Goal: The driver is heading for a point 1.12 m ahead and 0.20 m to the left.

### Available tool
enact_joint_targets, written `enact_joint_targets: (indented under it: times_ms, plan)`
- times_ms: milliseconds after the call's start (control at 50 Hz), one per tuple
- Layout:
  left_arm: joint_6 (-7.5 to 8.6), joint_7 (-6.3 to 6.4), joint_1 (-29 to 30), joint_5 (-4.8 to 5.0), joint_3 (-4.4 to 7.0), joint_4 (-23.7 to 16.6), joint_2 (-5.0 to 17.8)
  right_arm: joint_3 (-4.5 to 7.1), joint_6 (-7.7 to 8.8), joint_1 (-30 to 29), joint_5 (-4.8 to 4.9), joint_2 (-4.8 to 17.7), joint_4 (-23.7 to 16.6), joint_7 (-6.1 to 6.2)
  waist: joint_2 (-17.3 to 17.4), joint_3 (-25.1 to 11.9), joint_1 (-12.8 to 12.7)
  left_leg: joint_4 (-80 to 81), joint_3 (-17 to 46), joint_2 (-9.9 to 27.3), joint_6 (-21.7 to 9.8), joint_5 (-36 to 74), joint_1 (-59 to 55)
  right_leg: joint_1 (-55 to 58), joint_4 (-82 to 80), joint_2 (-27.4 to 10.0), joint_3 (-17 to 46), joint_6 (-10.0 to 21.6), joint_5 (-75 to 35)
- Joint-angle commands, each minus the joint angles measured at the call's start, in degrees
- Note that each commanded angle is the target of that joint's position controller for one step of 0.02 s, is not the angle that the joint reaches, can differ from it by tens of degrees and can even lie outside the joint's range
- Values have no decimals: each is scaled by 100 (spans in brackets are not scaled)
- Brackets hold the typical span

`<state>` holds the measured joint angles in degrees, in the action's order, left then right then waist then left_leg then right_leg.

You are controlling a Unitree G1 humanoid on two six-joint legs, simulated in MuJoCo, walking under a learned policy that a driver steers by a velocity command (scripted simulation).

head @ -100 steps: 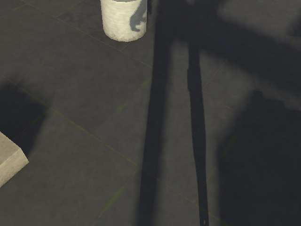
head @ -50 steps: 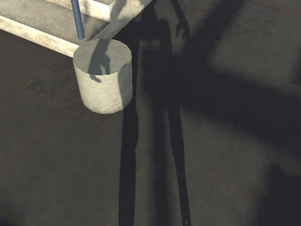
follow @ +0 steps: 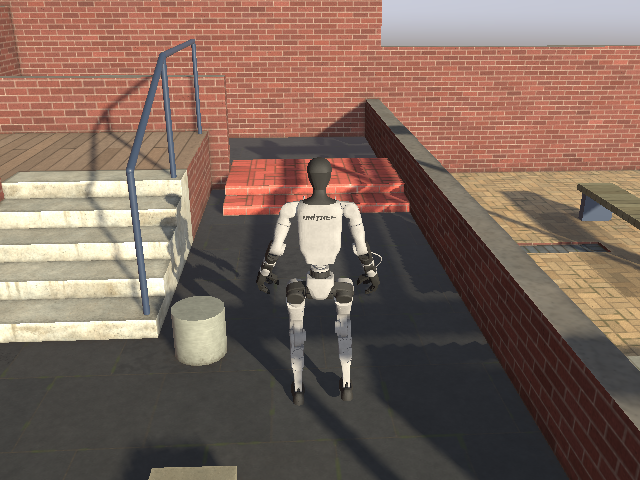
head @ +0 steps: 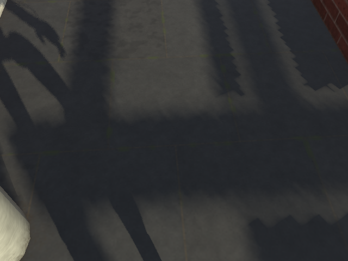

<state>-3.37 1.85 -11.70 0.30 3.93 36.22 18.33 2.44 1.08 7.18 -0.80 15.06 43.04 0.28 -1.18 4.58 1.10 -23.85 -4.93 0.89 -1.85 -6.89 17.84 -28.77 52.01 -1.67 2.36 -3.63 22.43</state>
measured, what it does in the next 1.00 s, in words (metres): walks ahead: right foot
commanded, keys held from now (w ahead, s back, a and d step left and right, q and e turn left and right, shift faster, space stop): no key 0.66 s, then w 0.34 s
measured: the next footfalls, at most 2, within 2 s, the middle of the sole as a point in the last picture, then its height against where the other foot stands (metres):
right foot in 0.12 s outside the picture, level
right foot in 1.42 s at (210, 237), level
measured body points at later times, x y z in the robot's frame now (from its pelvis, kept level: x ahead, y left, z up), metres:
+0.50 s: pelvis +0.05 -0.04 +0.00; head +0.06 -0.04 +0.45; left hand +0.22 +0.20 -0.10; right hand +0.14 -0.31 -0.13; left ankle +0.06 +0.11 -0.74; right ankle +0.04 -0.14 -0.74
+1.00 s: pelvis +0.12 +0.01 +0.00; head +0.13 +0.03 +0.44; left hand +0.19 +0.29 -0.14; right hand +0.17 -0.28 -0.13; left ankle +0.11 +0.10 -0.74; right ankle +0.04 -0.13 -0.70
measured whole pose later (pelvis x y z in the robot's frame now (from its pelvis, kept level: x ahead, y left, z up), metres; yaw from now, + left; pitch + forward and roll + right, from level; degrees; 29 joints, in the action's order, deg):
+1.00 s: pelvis +0.12 +0.01 +0.00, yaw -2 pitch +0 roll -1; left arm 1.7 1.0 -18.6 1.6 3.8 49.0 16.5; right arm 2.7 5.2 12.9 0.7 16.3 59.1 -1.3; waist -2.0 -0.5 0.7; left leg -31.5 -3.2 0.1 -2.7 -17.7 14.0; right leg -14.5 46.9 0.8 2.9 0.8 25.9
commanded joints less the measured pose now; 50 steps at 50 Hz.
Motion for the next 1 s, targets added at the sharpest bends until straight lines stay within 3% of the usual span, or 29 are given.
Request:
enact_joint_targets:
  times_ms: [20, 60, 100, 120, 140, 160, 180, 200, 240, 280, 380, 660, 700, 720, 760, 800, 840, 860, 900, 920, 940, 960, 980, 1000]
  plan:
    - [34, -68, -294, -16, 39, -295, 299, 238, 16, -347, 85, 999, -318, -13, 876, -1124, -98, 754, 1051, 1483, -1249, 1190, -531, 944, -761, -19, -94, 95, -311]
    - [35, -111, -288, -30, 41, -268, 303, 215, -26, -337, 144, 1017, -217, -45, 842, -1017, -164, 600, 1037, 1419, -1127, 613, -477, 1348, -1591, 78, -225, 227, -630]
    - [63, -127, -380, -89, 58, -206, 352, 110, -36, -188, 201, 784, -47, -69, 728, -915, -296, 265, 891, 1158, -660, -3, -76, 2199, -2811, 112, -185, 491, -1380]
    - [67, -83, -350, -138, 97, -297, 649, 15, -3, 28, 93, 540, -2, -106, 129, -1005, -160, -271, 586, 820, -172, -592, 264, 2657, -3129, -571, 656, 738, -2215]
    - [44, -27, 87, -174, 93, -460, 928, -68, 45, 360, -90, 276, -31, -150, -1036, -998, 298, -798, 23, 194, 316, -1611, 544, 2441, -3175, -1421, 1555, 1324, -2642]
    - [105, -73, 241, -209, 24, -441, 600, -30, 20, 60, -82, 495, -21, -94, -992, -937, 2, -851, 309, 209, 429, -1652, 47, 1654, -3361, -1420, 1586, 1627, -1784]
    - [177, -115, 457, -220, -35, -414, 414, -2, -2, -49, -35, 611, -11, -75, -857, -753, 85, -614, 329, 196, 429, -1174, -134, 1525, -3368, -1052, 1295, 1403, -1224]
    - [238, -137, 518, -216, -55, -363, 342, -8, -18, -94, -54, 595, 57, -56, -828, -725, 71, -377, 342, 195, 441, -669, -272, 1550, -3282, -773, 1045, 1129, -1005]
    - [306, -152, 439, -182, -75, -284, 340, 6, -50, 9, -86, 755, 152, -44, -776, -648, 49, -117, 483, 311, 460, -91, -522, 1507, -3206, -590, 892, 887, -1093]
    - [294, -163, 254, -184, -110, -224, 273, 17, -25, 73, -26, 830, 285, -79, -312, -504, -18, -67, 464, 326, 369, -163, -535, 1484, -3144, -429, 757, 763, -1002]
    - [286, -136, 249, -153, -89, -146, 292, -15, 18, 73, -6, 717, 551, -64, 21, -595, -27, 26, 488, 353, 377, 126, -613, 1778, -2866, -297, 573, 772, -1887]
    - [302, -95, 104, -111, -24, 443, 232, -3, -73, 49, 39, 775, 1185, 102, 44, -616, 22, 43, 469, 378, 354, 271, -941, 1866, -2913, -144, 355, 705, -2408]
    - [277, -60, -59, -81, 11, 605, 299, -6, -98, 131, 63, 711, 1304, 122, -86, -637, -7, -165, 206, 153, 334, -795, -831, 1847, -3094, -81, 375, 790, -852]
    - [258, -45, -162, -47, 67, 651, 446, 6, -94, 73, 98, 704, 1306, 128, -241, -445, -89, -478, 41, -1, 299, -1431, -491, 1745, -3303, -167, 599, 940, 451]
    - [298, -32, -463, -8, 136, 742, 677, -3, 5, -267, 144, 623, 1131, 110, -735, 88, -292, -1279, 6, -136, 172, -1829, 515, 1691, -4057, -874, 1738, 1402, 2155]
    - [443, -11, -617, 18, 172, 841, 747, 18, 181, -433, 229, 661, 1000, 31, -966, 349, -330, -2009, 457, 178, -104, -2061, 1158, 1815, -4375, -1483, 2550, 1759, 1997]
    - [557, -19, -512, 59, 160, 837, 638, 41, 338, -364, 307, 703, 996, -89, -795, 272, -241, -2001, 665, 416, -330, -2362, 1466, 2226, -4311, -1608, 2453, 1749, 1321]
    - [572, -28, -348, 111, 162, 809, 642, 40, 395, -251, 310, 678, 1049, -143, -636, 190, -138, -1566, 606, 428, -382, -2128, 1166, 2193, -4239, -1475, 2123, 1618, 958]
    - [540, -59, 94, 163, 175, 736, 696, 71, 440, 494, 236, 593, 1447, -195, -433, -158, 291, -443, 87, 34, -305, -647, -646, 1351, -3828, -890, 1132, 1292, 162]
    - [533, -73, 82, 107, 141, 742, 558, 133, 408, 1022, 176, 658, 1710, -188, -303, -361, 463, -400, 24, -165, -186, -375, -1546, 868, -3360, -595, 774, 1149, -60]
    - [557, -99, 159, 40, 38, 700, 225, 205, 382, 1601, 159, 861, 1858, -159, 252, -487, 658, -9, 822, 356, -313, -835, -2247, 261, -2221, -174, 240, 870, -284]
    - [644, -96, 228, 7, -47, 451, -90, 364, 371, 2138, 176, 1596, 1872, -133, 1806, -620, 746, 1035, 3267, 1749, -1048, -1935, -2851, -926, -309, 527, -462, 403, 353]
    - [743, -66, 233, 154, 28, 451, 188, 261, 432, 1991, 90, 1343, 1807, -151, 1450, -475, 683, 1475, 4418, 2207, -1507, -2651, -2702, -1519, 889, 430, 180, 421, 1080]
    - [820, -90, 101, 277, 62, 509, 325, 180, 492, 1559, 100, 1072, 1652, -132, 1037, -77, 437, 1477, 4026, 2120, -1411, -2860, -2533, -1946, 1353, 81, 415, 559, 594]
Velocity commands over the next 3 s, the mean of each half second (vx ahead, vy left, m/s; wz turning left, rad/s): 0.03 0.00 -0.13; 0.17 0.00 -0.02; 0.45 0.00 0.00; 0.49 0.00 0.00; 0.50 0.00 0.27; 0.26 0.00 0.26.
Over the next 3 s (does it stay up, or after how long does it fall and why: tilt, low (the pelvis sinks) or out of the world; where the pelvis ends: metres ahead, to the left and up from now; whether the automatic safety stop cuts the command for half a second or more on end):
stays up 1.14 0.04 -0.01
